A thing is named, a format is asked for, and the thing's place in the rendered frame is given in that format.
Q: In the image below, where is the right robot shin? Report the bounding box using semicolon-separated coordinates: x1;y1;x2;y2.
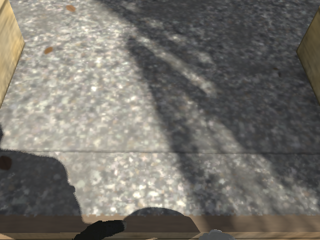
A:
208;229;222;235

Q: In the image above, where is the left robot hand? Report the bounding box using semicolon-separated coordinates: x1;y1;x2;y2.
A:
72;220;127;240

